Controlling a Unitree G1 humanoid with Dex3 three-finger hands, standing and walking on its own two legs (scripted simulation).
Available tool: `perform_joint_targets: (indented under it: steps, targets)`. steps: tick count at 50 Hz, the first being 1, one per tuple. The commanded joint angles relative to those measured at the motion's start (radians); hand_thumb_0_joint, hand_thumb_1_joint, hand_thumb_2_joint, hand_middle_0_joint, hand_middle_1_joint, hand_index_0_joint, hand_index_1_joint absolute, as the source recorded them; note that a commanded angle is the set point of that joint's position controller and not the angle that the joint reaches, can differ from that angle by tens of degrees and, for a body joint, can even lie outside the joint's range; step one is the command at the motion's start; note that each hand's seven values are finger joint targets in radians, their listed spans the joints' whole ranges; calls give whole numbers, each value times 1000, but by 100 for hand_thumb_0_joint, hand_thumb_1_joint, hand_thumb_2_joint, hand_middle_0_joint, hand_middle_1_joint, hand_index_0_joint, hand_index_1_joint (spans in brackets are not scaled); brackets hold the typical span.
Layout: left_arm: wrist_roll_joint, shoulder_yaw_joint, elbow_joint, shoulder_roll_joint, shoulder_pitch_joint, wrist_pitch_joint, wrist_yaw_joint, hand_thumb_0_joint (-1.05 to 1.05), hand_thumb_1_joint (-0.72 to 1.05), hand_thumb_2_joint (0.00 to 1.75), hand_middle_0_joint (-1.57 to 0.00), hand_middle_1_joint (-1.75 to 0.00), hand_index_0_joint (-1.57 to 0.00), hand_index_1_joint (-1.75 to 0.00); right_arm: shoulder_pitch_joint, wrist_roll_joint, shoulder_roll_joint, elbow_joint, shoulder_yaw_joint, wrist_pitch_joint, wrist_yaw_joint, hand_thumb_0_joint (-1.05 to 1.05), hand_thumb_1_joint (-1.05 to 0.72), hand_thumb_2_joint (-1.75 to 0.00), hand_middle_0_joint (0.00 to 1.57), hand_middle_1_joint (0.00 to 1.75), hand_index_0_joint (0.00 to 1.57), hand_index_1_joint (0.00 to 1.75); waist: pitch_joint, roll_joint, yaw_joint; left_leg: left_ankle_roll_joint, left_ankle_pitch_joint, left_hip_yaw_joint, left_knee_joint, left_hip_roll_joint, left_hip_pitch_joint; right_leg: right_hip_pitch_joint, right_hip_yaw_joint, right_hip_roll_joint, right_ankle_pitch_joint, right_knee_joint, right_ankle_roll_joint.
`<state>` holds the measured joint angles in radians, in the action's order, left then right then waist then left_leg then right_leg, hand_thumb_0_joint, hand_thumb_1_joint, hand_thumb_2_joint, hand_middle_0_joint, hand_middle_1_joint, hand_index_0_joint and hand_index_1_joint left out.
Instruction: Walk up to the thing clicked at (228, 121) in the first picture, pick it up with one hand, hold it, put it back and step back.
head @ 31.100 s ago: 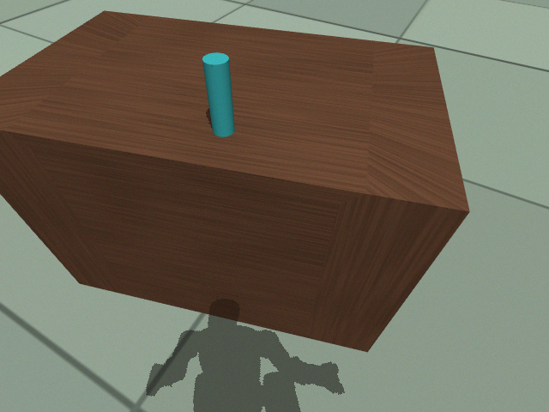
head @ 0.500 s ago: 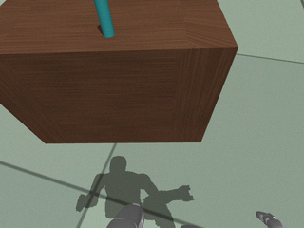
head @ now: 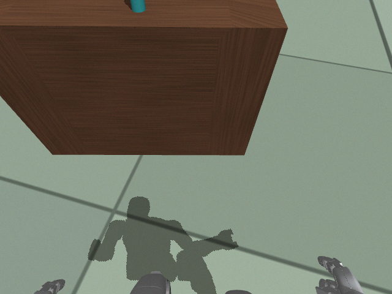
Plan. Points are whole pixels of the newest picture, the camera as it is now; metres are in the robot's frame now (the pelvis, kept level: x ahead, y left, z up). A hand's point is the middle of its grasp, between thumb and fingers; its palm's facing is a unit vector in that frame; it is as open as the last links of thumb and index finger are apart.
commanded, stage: step back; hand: left
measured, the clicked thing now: out of the picture +1.00 +0.23 +0.13
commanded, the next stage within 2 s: stand in 1.20 s
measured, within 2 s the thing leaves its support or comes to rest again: neither
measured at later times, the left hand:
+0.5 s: hand out of the picture -0.07 +0.27 -0.13, palm faces +0.09 -0.91 -0.40, open 7.4 cm
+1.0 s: hand out of the picture -0.01 +0.28 -0.14, palm faces +0.08 -0.93 -0.36, open 7.4 cm
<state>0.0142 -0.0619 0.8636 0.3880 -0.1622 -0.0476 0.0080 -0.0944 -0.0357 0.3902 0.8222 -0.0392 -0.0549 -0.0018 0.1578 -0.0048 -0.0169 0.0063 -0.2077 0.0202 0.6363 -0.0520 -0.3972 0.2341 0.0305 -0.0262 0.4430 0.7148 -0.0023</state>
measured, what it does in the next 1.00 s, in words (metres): steps on the spot: right foot, then left foot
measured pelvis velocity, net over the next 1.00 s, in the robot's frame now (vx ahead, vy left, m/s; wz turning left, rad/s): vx -0.06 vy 0.01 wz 0.08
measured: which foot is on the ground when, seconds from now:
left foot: down 0.00-0.04, up 0.06-0.32, down 0.34-1.00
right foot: up 0.00-0.00, down 0.02-1.00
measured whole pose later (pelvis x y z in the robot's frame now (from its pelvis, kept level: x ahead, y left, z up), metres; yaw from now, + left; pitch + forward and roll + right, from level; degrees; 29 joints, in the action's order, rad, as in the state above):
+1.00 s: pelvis -0.06 +0.01 +0.02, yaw +5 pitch -2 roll +0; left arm 0.01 -0.03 1.05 0.37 -0.16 0.03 -0.01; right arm -0.14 -0.03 0.33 1.05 -0.03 0.01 0.01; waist 0.05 0.00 -0.01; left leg 0.01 -0.31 0.01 0.53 -0.02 -0.19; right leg 0.20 -0.01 0.00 0.29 0.52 0.00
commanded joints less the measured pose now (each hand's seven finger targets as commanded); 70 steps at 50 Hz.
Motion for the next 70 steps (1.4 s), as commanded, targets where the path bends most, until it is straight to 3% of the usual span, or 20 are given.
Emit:
perform_joint_targets:
  steps: [1, 2, 3, 6, 12, 16, 17, 18, 19, 26, 28, 29, 36, 39, 40, 46, 51, 59, 66, 70]
  targets:
    - [34, -82, -10, 259, -123, 48, 15, 0, 90, 90, -20, -30, -20, -30, -15, 24, 184, -57, -45, 1, -9, 0, -90, -90, 20, 30, 20, 30, -222, 30, -11, -70, -70, -133, 82, -19, -80, -171, 225, 152, -127, -351, 74]
    - [31, -109, -31, 372, -73, 43, 15, 0, 90, 90, -20, -30, -20, -30, 43, 28, 157, -77, -46, 3, -24, 0, -90, -90, 20, 30, 20, 30, -179, 268, -65, -14, -379, -104, 302, 132, -145, 12, 493, 416, -218, -415, 253]
    - [30, -108, -62, 388, -29, 50, 17, 0, 90, 90, -20, -30, -20, -30, 53, 25, 197, -72, -69, -3, -32, 0, -90, -90, 20, 30, 20, 30, -102, 224, -63, 5, -422, -231, 490, 99, -97, 208, 585, 496, -221, -452, 327]
    - [32, -72, -78, 249, 108, 58, 26, 0, 90, 90, -20, -30, -20, -30, -52, 31, 197, -8, -63, 4, -26, 0, -90, -90, 20, 30, 20, 30, -111, 64, 42, 0, -263, -211, 584, 144, -69, 135, 198, 280, -395, -298, 211]
    - [42, -83, -37, 256, -72, 64, 14, 0, 90, 90, -20, -30, -20, -30, 5, 0, 175, -8, -54, 36, -8, 0, -90, -90, 20, 30, 20, 30, -141, 175, -81, 15, -329, -86, 146, 79, -103, -128, 238, 262, 21, -325, 193]
    - [26, -66, -46, 255, 20, 51, 0, 0, 90, 90, -20, -30, -20, -30, -146, 4, 169, 88, -68, 59, -1, 0, -90, -90, 20, 30, 20, 30, -155, 160, 15, -28, -155, 8, -259, 83, 263, 81, 177, 250, 86, -294, 140]
    - [26, -47, -40, 207, -9, 50, -2, 0, 90, 90, -20, -30, -20, -30, -166, -2, 185, 109, -79, 67, -4, 0, -90, -90, 20, 30, 20, 30, -174, 69, 20, -46, -145, -73, -299, 50, 363, 153, 130, 206, 65, -206, 106]
    - [12, -26, -43, 146, -31, 53, -8, 0, 90, 90, -20, -30, -20, -30, -143, -15, 247, 95, -88, 74, -5, 0, -90, -90, 20, 30, 20, 30, -170, -117, 17, -114, -399, -408, -360, -138, 419, 344, 48, 102, 85, -80, 30]
    - [4, -46, -19, 202, 34, 53, -3, 0, 90, 90, -20, -30, -20, -30, -75, -5, 315, 76, -88, 74, -1, 0, -90, -90, 20, 30, 20, 30, -107, -161, 36, -229, -674, -558, -445, -288, 125, 243, -38, 56, 130, 76, 8]
    - [15, -53, 72, 173, -68, 92, -11, 0, 90, 90, -20, -30, -20, -30, -4, 5, 178, 81, -41, 68, 9, 0, -90, -90, 20, 30, 20, 30, -114, -106, -32, -82, -279, -154, -196, -76, 0, -177, -27, 19, -140, -307, 35]
    - [23, -74, 80, 291, -76, 105, -3, 0, 90, 90, -20, -30, -20, -30, -25, 10, 146, 82, -38, 61, 3, 0, -90, -90, 20, 30, 20, 30, -91, 116, -35, -26, -354, -76, 72, 65, -91, -89, 424, 294, 241, -478, 153]
    - [27, -76, 57, 308, -19, 108, -3, 0, 90, 90, -20, -30, -20, -30, -45, 6, 174, 99, -48, 59, 0, 0, -90, -90, 20, 30, 20, 30, -43, 104, -18, -15, -353, -93, 172, 49, -39, 37, 497, 385, 318, -515, 220]
    - [12, -36, 43, 209, 67, 96, -9, 0, 90, 90, -20, -30, -20, -30, -152, 3, 145, 160, -54, 90, 3, 0, -90, -90, 20, 30, 20, 30, -164, 102, 46, -22, -92, -32, -194, 46, 254, 96, 134, 214, -150, -299, 113]
    - [-11, -15, 66, 155, 34, 81, -15, 0, 90, 90, -20, -30, -20, -30, -16, -7, 233, 126, -64, 96, -2, 0, -90, -90, 20, 30, 20, 30, -120, -91, -5, -142, -414, -367, -388, -207, 136, 110, -28, 41, -11, -111, 22]
    - [-3, -20, 80, 173, 30, 82, -13, 0, 90, 90, -20, -30, -20, -30, 15, -5, 238, 121, -64, 92, 2, 0, -90, -90, 20, 30, 20, 30, -98, -71, -6, -162, -413, -331, -373, -211, 55, 26, -25, 51, -7, -106, 24]
    - [-3, -23, 120, 208, 31, 108, -2, 0, 90, 90, -20, -30, -20, -30, 17, 11, 166, 151, -38, 91, -2, 0, -90, -90, 20, 30, 20, 30, -165, -42, 2, -41, 63, -99, -200, -52, 138, -112, 92, 144, -416, -267, 67]
    - [-6, -15, 121, 195, 69, 103, 8, 0, 90, 90, -20, -30, -20, -30, -3, 18, 172, 178, -42, 90, -10, 0, -90, -90, 20, 30, 20, 30, -236, -9, 11, -54, 337, -82, -164, -69, 240, -140, 57, 143, -564, -229, 59]
    - [-1, -13, 131, 199, 100, 96, 16, 0, 90, 90, -20, -30, -20, -30, 40, 18, 157, 189, -43, 78, -11, 0, -90, -90, 20, 30, 20, 30, -233, 31, 9, -53, 286, -60, -162, -60, 241, -135, 74, 162, -568, -232, 62]
    - [-12, 10, 174, 169, 134, 83, 10, 0, 90, 90, -20, -30, -20, -30, 57, 31, 171, 212, -19, 92, -10, 0, -90, -90, 20, 30, 20, 30, -255, -14, 21, -31, 502, -95, -266, -90, 350, -195, 41, 145, -661, -311, 24]
    - [-10, 15, 191, 169, 144, 83, 6, 0, 90, 90, -20, -30, -20, -30, 91, 33, 163, 217, -14, 89, -8, 0, -90, -90, 20, 30, 20, 30, -225, -8, 16, -28, 329, -92, -317, -83, 340, -187, 49, 149, -551, -383, 13]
